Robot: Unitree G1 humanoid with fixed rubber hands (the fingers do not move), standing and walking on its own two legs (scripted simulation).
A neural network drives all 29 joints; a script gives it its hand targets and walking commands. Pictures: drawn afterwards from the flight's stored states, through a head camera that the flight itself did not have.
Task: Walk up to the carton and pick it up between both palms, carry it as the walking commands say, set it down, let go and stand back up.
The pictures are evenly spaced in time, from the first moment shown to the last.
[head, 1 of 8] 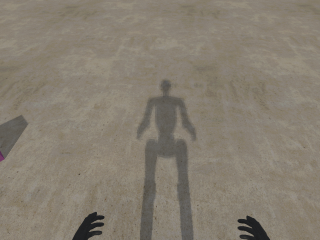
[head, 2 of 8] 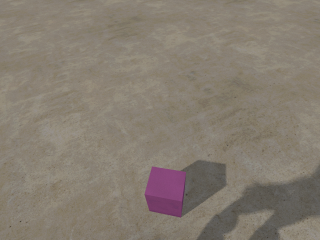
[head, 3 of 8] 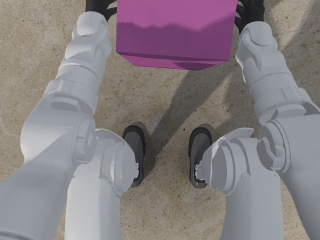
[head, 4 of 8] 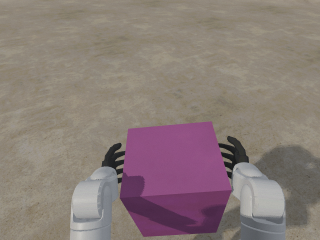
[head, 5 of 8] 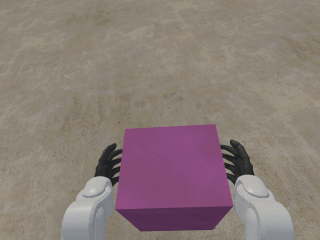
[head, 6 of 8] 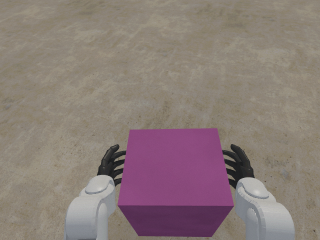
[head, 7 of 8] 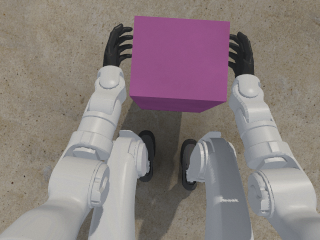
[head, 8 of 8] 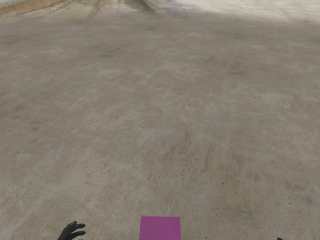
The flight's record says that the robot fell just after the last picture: no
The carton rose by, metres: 0.66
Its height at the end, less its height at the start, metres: +0.00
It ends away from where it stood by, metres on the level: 0.74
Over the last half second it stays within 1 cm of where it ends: yes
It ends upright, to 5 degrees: yes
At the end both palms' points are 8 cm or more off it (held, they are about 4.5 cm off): yes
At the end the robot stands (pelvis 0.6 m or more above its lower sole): yes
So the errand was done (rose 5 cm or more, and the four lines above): yes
